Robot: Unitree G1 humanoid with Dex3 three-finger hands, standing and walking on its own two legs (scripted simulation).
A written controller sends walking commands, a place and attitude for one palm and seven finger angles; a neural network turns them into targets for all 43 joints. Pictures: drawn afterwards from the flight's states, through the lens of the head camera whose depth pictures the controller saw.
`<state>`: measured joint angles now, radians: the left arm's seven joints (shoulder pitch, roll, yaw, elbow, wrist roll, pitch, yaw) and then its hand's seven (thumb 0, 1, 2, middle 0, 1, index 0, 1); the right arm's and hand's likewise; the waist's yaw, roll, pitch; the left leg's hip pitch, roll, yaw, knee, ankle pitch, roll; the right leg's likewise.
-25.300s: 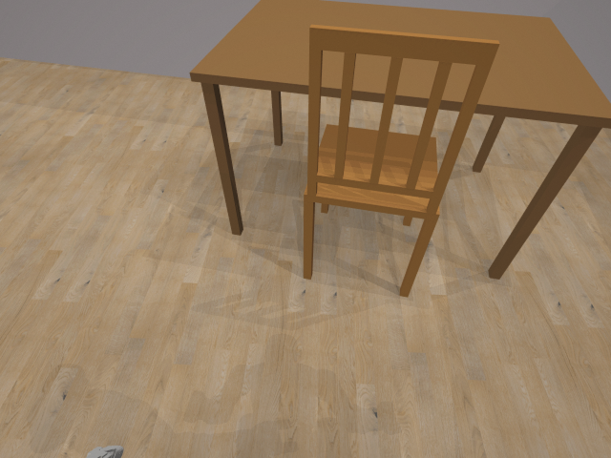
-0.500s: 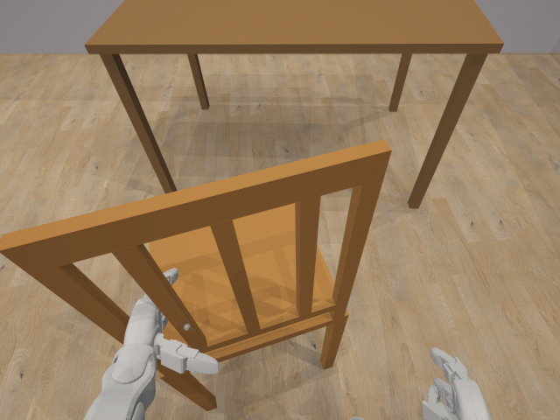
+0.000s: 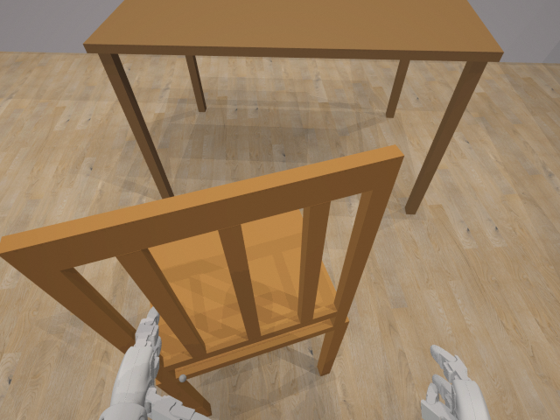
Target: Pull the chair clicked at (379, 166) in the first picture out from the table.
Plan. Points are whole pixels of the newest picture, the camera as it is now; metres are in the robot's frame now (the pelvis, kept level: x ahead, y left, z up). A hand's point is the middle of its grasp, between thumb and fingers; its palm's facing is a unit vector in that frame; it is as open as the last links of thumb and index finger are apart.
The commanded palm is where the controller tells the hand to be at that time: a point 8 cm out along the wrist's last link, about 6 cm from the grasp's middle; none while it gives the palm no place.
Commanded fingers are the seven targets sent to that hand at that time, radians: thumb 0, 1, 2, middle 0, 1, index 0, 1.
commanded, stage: draw the fingers out of the gap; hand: left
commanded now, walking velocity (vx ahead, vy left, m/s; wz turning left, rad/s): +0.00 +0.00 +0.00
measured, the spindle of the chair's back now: (244, 292) +0.31 +0.07 -0.01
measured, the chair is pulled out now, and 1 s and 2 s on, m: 0.61 0.61 0.60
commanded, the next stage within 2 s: draw the hand back to the body in 0.42 s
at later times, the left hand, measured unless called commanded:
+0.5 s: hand out of the picture +0.12 +0.15 -0.03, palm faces +0.09 -0.98 -0.19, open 17.4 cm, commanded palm +0.09 +0.19 -0.01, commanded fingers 0.00 -0.55 0.20 0.00 0.00 0.00 0.00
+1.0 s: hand (131, 416) +0.13 +0.17 +0.06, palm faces -0.01 -0.99 -0.11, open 17.4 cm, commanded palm +0.10 +0.24 +0.08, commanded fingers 0.00 -0.41 0.27 -0.02 -0.03 -0.02 -0.03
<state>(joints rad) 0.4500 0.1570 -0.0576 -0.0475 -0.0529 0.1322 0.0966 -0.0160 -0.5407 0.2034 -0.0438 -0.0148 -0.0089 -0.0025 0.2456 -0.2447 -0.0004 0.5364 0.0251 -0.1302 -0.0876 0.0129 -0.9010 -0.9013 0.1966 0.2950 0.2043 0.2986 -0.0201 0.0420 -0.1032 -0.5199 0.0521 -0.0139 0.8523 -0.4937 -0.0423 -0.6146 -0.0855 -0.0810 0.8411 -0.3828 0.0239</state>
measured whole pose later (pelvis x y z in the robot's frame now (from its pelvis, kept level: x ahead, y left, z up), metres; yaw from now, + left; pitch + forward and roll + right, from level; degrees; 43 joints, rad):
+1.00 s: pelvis -0.03 +0.00 -0.02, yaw +1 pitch +8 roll -1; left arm 0.69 0.27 0.10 -0.34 -0.26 -0.24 -0.19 -0.02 -0.54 0.20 -0.04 -0.02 -0.03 -0.01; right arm 0.20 -0.20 -0.01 0.57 0.08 -0.22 -0.09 0.02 -0.90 -0.90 0.20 0.30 0.20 0.30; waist 0.01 0.07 -0.10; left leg -0.63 0.06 -0.05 1.03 -0.55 -0.05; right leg -0.71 -0.08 -0.10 0.99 -0.42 0.01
